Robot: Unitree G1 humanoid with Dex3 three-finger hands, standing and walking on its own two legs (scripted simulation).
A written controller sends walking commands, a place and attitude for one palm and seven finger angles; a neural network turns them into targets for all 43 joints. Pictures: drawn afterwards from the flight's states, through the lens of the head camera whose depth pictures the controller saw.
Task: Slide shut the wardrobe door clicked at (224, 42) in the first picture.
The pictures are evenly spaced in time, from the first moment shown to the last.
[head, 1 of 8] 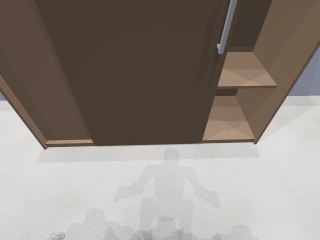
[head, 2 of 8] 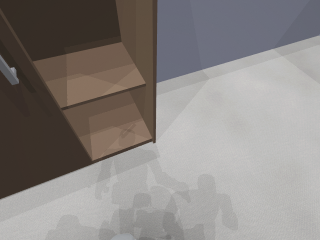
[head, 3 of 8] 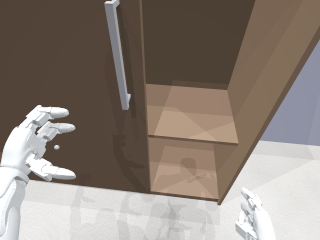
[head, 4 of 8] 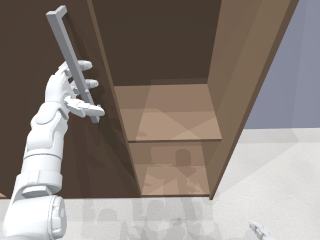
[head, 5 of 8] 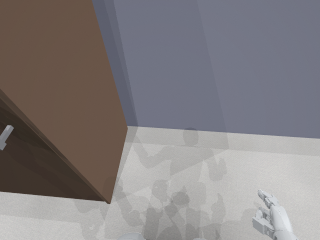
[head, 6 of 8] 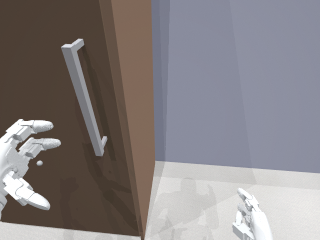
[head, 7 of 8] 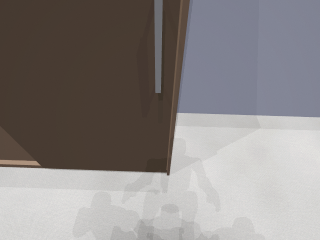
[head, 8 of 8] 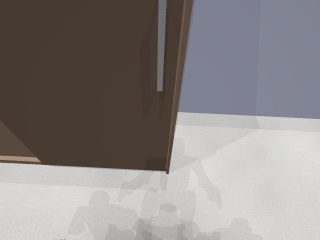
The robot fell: no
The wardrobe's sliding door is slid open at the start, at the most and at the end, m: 0.42 0.42 0.00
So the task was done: yes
